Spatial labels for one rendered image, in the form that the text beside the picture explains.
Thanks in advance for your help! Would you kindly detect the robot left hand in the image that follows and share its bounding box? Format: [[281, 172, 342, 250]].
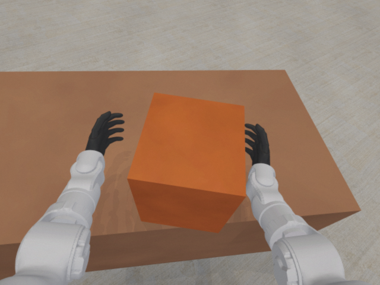
[[85, 111, 125, 156]]

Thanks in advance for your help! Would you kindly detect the robot left upper arm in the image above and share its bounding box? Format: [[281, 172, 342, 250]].
[[0, 221, 91, 285]]

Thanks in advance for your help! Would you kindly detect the robot right upper arm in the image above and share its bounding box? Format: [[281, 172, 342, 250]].
[[272, 233, 372, 285]]

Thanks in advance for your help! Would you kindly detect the left robot forearm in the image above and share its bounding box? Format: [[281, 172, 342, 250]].
[[15, 150, 105, 273]]

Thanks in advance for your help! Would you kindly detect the carton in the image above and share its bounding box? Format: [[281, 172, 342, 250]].
[[127, 93, 246, 233]]

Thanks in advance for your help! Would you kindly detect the robot right hand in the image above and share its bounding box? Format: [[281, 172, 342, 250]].
[[245, 123, 270, 165]]

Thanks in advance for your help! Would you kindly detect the right robot forearm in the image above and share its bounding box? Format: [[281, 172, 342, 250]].
[[246, 163, 345, 277]]

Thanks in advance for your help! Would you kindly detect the pedestal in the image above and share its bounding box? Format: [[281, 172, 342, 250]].
[[0, 70, 361, 280]]

